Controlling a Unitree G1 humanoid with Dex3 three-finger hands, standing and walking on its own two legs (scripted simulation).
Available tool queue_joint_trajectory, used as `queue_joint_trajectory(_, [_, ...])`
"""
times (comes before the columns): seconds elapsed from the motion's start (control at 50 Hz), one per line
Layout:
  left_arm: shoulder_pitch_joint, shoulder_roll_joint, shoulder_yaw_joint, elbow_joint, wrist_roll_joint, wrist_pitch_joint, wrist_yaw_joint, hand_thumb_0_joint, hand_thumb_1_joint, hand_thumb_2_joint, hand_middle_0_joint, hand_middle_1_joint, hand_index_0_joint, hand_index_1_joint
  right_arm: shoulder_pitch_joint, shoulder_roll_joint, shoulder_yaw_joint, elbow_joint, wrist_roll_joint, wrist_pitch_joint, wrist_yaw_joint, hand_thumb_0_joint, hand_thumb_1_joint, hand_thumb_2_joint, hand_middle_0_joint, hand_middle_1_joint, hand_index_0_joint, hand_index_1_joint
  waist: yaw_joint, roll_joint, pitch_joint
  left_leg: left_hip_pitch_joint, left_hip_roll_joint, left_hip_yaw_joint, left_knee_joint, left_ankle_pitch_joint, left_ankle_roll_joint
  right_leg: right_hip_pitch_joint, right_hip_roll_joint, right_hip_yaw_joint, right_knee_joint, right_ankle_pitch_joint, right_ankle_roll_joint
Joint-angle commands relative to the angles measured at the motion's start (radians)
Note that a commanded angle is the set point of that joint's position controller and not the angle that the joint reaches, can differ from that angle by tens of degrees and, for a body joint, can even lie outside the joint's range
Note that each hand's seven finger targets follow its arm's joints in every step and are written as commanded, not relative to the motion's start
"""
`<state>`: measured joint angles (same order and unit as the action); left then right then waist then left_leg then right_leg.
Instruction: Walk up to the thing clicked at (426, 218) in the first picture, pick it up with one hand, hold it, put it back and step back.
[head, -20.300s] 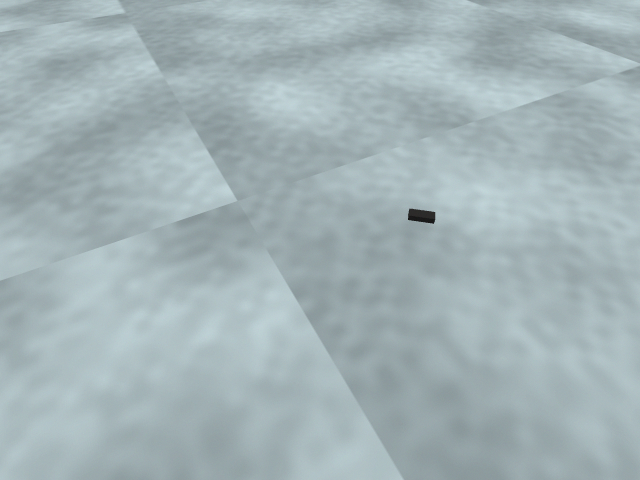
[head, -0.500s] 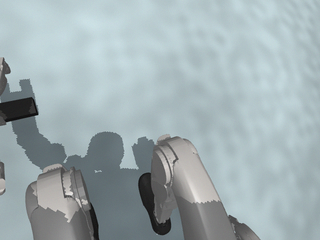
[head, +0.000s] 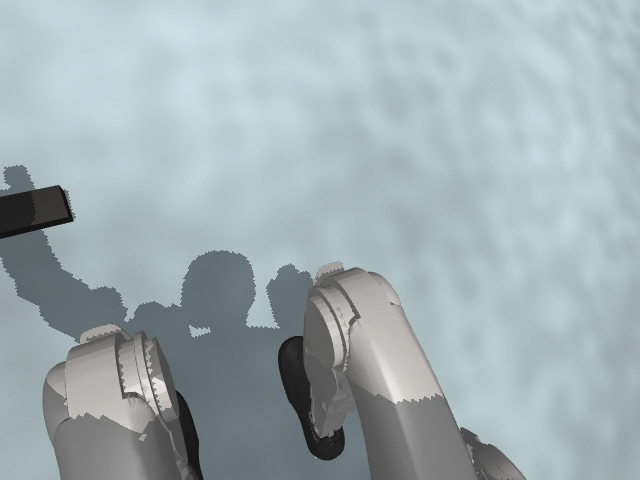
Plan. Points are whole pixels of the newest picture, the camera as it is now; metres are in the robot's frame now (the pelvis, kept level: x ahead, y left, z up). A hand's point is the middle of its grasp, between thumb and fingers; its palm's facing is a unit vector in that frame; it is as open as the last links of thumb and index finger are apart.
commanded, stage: close in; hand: left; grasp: from above
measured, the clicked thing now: (18, 214) +0.50 +0.30 -0.30
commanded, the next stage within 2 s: rest palm in 0.04 s
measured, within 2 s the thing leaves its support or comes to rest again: neither
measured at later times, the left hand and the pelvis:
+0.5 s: hand (5, 209) +0.48 +0.29 -0.24, palm faces -0.45 -0.12 -0.88, open 13.8 cm; pelvis +0.00 +0.00 -0.01, yaw -2 degrees
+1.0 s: hand (15, 214) +0.48 +0.29 -0.26, palm faces -0.45 -0.13 -0.88, open 13.6 cm; pelvis +0.01 +0.01 -0.01, yaw -5 degrees
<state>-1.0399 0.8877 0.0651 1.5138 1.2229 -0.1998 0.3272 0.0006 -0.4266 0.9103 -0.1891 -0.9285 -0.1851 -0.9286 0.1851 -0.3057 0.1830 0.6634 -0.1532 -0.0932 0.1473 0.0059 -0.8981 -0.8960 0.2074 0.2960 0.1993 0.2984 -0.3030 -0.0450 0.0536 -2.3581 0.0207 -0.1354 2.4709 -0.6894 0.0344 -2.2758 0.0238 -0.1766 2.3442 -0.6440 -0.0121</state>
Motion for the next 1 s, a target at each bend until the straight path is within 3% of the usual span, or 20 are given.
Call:
queue_joint_trajectory(0.0, [-0.394,0.127,-0.041,-0.182,0.008,-0.072,0.049,0.0,-0.454,0.921,-0.141,-0.942,-0.147,-0.934,0.243,-0.272,-0.092,0.03,-0.011,-0.001,-0.014,0.0,-0.893,-0.894,0.2,0.3,0.2,0.3,-0.087,0.42,-0.677,0.556,0.0,0.008,-0.245,0.173,-0.022,0.305,0.04,-0.047,-0.222,0.185,-0.031])
queue_joint_trajectory(0.02, [-0.415,0.12,-0.057,-0.175,0.008,-0.077,0.061,0.0,-0.46,0.948,-0.145,-0.943,-0.145,-0.941,0.24,-0.276,-0.092,0.032,-0.013,-0.001,-0.011,0.0,-0.895,-0.895,0.2,0.3,0.2,0.3,-0.086,0.431,-0.665,0.553,-0.001,0.008,-0.25,0.164,-0.023,0.299,0.04,-0.049,-0.216,0.179,-0.031])
queue_joint_trajectory(0.04, [-0.386,0.145,-0.05,-0.149,0.022,-0.074,0.075,0.0,-0.465,0.947,-0.144,-0.938,-0.142,-0.938,0.233,-0.271,-0.089,0.034,-0.016,-0.003,-0.008,0.0,-0.895,-0.895,0.2,0.3,0.2,0.3,-0.07,0.435,-0.67,0.561,0.0,0.013,-0.249,0.181,-0.02,0.314,0.043,-0.045,-0.211,0.198,-0.027])
queue_joint_trajectory(0.16, [-0.378,0.187,-0.022,-0.031,0.076,-0.045,0.159,0.0,-0.485,0.965,-0.139,-0.892,-0.119,-0.911,0.207,-0.285,-0.073,0.024,-0.03,-0.009,0.004,0.0,-0.891,-0.898,0.2,0.3,0.2,0.3,-0.059,0.466,-0.648,0.579,0.0,0.007,-0.26,0.245,-0.026,0.282,0.044,-0.057,-0.181,0.244,-0.031])
queue_joint_trajectory(0.2, [-0.373,0.171,-0.024,0.035,0.089,-0.031,0.18,0.0,-0.482,0.959,-0.136,-0.893,-0.118,-0.91,0.207,-0.291,-0.063,0.017,-0.039,-0.018,0.012,0.0,-0.89,-0.897,0.2,0.3,0.199,0.3,-0.092,0.438,-0.602,0.557,0.001,0.006,-0.249,0.241,-0.021,0.281,0.044,-0.06,-0.18,0.249,-0.025])
queue_joint_trajectory(0.28, [-0.389,0.235,0.008,0.054,0.091,-0.017,0.23,0.0,-0.466,0.946,-0.152,-0.877,-0.134,-0.894,0.184,-0.296,-0.04,-0.005,-0.041,-0.037,0.016,0.0,-0.891,-0.897,0.2,0.3,0.199,0.3,-0.084,0.447,-0.636,0.529,0.0,0.015,-0.243,0.238,-0.014,0.333,0.051,-0.053,-0.186,0.26,-0.025])
queue_joint_trajectory(0.32, [-0.386,0.271,0.051,0.096,0.102,-0.005,0.243,0.0,-0.45,0.931,-0.155,-0.878,-0.14,-0.891,0.199,-0.316,-0.037,-0.005,-0.05,-0.047,0.021,0.0,-0.889,-0.897,0.2,0.3,0.199,0.3,-0.112,0.418,-0.6,0.507,0.001,0.01,-0.236,0.208,-0.011,0.328,0.048,-0.056,-0.183,0.235,-0.021])
queue_joint_trajectory(0.34, [-0.374,0.239,0.032,0.127,0.1,-0.001,0.241,0.0,-0.451,0.93,-0.153,-0.883,-0.139,-0.895,0.183,-0.312,-0.029,-0.02,-0.054,-0.055,0.027,0.0,-0.89,-0.897,0.2,0.3,0.199,0.3,-0.124,0.399,-0.563,0.477,0.002,0.012,-0.228,0.178,-0.008,0.312,0.051,-0.053,-0.181,0.214,-0.021])
queue_joint_trajectory(0.36, [-0.387,0.282,0.057,0.107,0.09,-0.003,0.25,0.0,-0.459,0.937,-0.144,-0.886,-0.13,-0.899,0.181,-0.318,-0.028,-0.015,-0.054,-0.059,0.027,0.0,-0.887,-0.896,0.2,0.3,0.2,0.3,-0.115,0.405,-0.581,0.468,0.003,0.016,-0.225,0.17,-0.005,0.336,0.056,-0.051,-0.194,0.207,-0.02])
queue_joint_trajectory(0.4, [-0.388,0.278,0.049,0.093,0.092,0.002,0.252,0.0,-0.46,0.934,-0.149,-0.885,-0.134,-0.898,0.169,-0.319,-0.015,-0.033,-0.057,-0.072,0.03,0.0,-0.892,-0.898,0.199,0.3,0.199,0.3,-0.115,0.423,-0.59,0.493,0.006,0.014,-0.218,0.184,-0.007,0.343,0.054,-0.048,-0.183,0.22,-0.021])
queue_joint_trajectory(0.46, [-0.361,0.338,0.086,0.095,0.084,0.005,0.259,0.0,-0.457,0.93,-0.157,-0.871,-0.14,-0.888,0.182,-0.327,-0.009,-0.025,-0.059,-0.078,0.034,0.0,-0.893,-0.899,0.2,0.3,0.199,0.3,-0.107,0.447,-0.626,0.503,0.01,0.006,-0.214,0.207,-0.012,0.381,0.056,-0.054,-0.177,0.241,-0.02])
queue_joint_trajectory(0.54, [-0.361,0.333,0.073,0.089,0.068,-0.005,0.245,0.0,-0.452,0.922,-0.151,-0.876,-0.137,-0.888,0.192,-0.33,0.007,-0.024,-0.066,-0.086,0.043,0.0,-0.891,-0.898,0.2,0.3,0.2,0.3,-0.136,0.434,-0.593,0.474,0.012,0.004,-0.192,0.204,-0.006,0.396,0.058,-0.06,-0.182,0.248,-0.014])
queue_joint_trajectory(0.66, [-0.337,0.365,0.072,0.06,0.059,-0.026,0.25,0.0,-0.436,0.908,-0.161,-0.871,-0.149,-0.881,0.191,-0.345,0.017,-0.013,-0.072,-0.091,0.05,0.0,-0.893,-0.9,0.2,0.3,0.2,0.3,-0.123,0.506,-0.622,0.536,0.022,-0.019,-0.196,0.264,-0.024,0.415,0.064,-0.079,-0.166,0.287,-0.02])
queue_joint_trajectory(0.7, [-0.307,0.324,0.042,0.119,0.065,-0.028,0.247,0.0,-0.425,0.906,-0.178,-0.849,-0.163,-0.864,0.174,-0.336,0.028,-0.021,-0.078,-0.095,0.059,0.0,-0.893,-0.9,0.2,0.3,0.2,0.3,-0.141,0.462,-0.54,0.502,0.026,-0.031,-0.189,0.229,-0.024,0.378,0.064,-0.087,-0.161,0.264,-0.018])
queue_joint_trajectory(0.74, [-0.344,0.35,0.047,0.075,0.064,-0.038,0.259,0.0,-0.421,0.91,-0.186,-0.845,-0.169,-0.862,0.181,-0.345,0.033,-0.022,-0.081,-0.096,0.059,0.0,-0.893,-0.9,0.2,0.3,0.2,0.3,-0.146,0.465,-0.583,0.509,0.025,-0.029,-0.184,0.232,-0.019,0.41,0.068,-0.087,-0.171,0.277,-0.014])
queue_joint_trajectory(0.78, [-0.318,0.374,0.065,0.081,0.067,-0.042,0.276,0.0,-0.426,0.908,-0.183,-0.846,-0.166,-0.862,0.18,-0.354,0.026,-0.016,-0.08,-0.099,0.059,0.0,-0.893,-0.9,0.2,0.3,0.2,0.3,-0.126,0.476,-0.575,0.497,0.023,-0.024,-0.191,0.223,-0.019,0.42,0.071,-0.086,-0.179,0.271,-0.015])
queue_joint_trajectory(0.82, [-0.31,0.315,0.029,0.139,0.079,-0.033,0.28,0.0,-0.41,0.895,-0.196,-0.829,-0.178,-0.847,0.17,-0.35,0.037,-0.018,-0.089,-0.109,0.071,0.0,-0.893,-0.9,0.2,0.3,0.2,0.3,-0.156,0.441,-0.512,0.482,0.028,-0.033,-0.182,0.211,-0.02,0.381,0.071,-0.093,-0.164,0.267,-0.012])
queue_joint_trajectory(0.92, [-0.347,0.356,0.048,0.101,0.074,-0.032,0.304,0.0,-0.392,0.871,-0.205,-0.835,-0.192,-0.847,0.159,-0.361,0.041,-0.019,-0.087,-0.124,0.082,0.0,-0.899,-0.902,0.199,0.3,0.199,0.3,-0.149,0.471,-0.538,0.513,0.032,-0.048,-0.193,0.241,-0.026,0.397,0.074,-0.1,-0.169,0.29,-0.011])
queue_joint_trajectory(0.96, [-0.334,0.319,0.027,0.129,0.08,-0.021,0.303,0.0,-0.373,0.854,-0.225,-0.817,-0.211,-0.83,0.158,-0.356,0.045,-0.023,-0.092,-0.127,0.089,0.0,-0.898,-0.903,0.199,0.3,0.199,0.3,-0.166,0.469,-0.525,0.518,0.033,-0.044,-0.186,0.248,-0.025,0.407,0.076,-0.097,-0.167,0.302,-0.008])
queue_joint_trajectory(0.98, [-0.349,0.333,0.032,0.122,0.072,-0.022,0.31,0.0,-0.37,0.864,-0.224,-0.831,-0.212,-0.842,0.144,-0.364,0.044,-0.019,-0.088,-0.129,0.089,0.0,-0.898,-0.903,0.199,0.3,0.2,0.3,-0.159,0.472,-0.534,0.515,0.035,-0.054,-0.197,0.232,-0.028,0.396,0.079,-0.101,-0.164,0.288,-0.011])
